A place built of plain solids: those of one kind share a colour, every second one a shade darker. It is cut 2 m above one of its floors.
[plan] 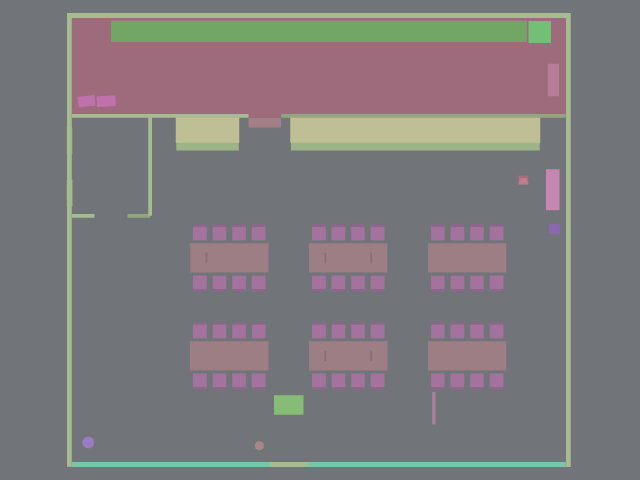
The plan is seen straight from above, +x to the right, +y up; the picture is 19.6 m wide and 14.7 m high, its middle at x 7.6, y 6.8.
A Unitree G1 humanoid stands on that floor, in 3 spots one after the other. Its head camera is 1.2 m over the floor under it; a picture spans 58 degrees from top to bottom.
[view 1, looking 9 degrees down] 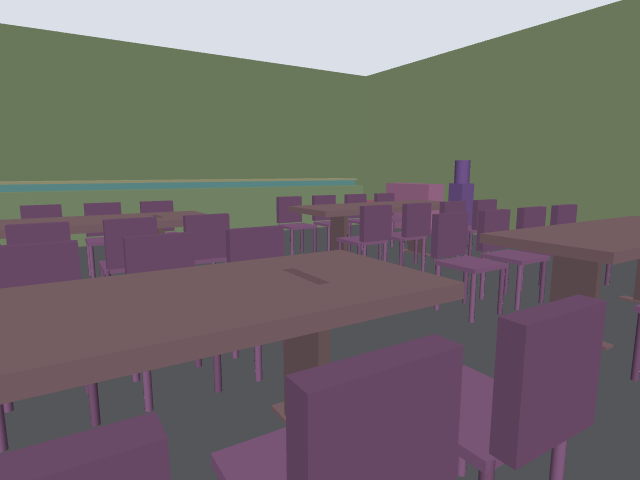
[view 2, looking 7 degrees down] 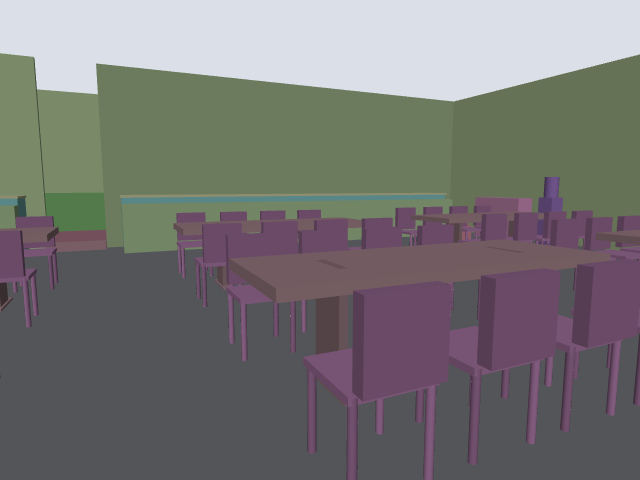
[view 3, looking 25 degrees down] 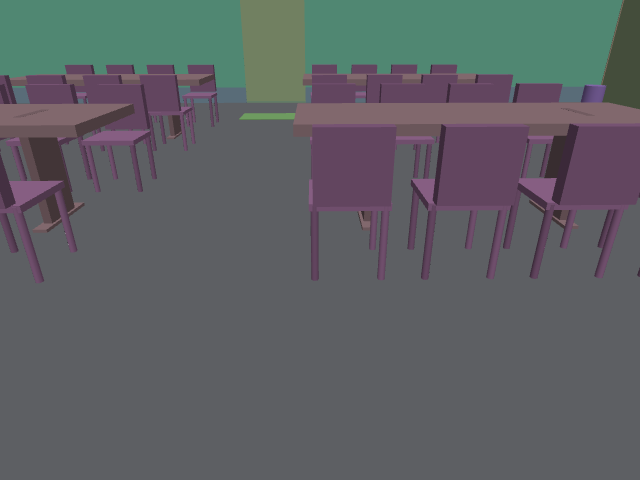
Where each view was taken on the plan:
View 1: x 8.24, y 1.65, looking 58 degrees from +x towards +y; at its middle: ground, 7.67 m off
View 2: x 6.64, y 1.00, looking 65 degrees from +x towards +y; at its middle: side_chair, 3.56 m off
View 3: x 5.91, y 9.24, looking -91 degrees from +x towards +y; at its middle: ground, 2.84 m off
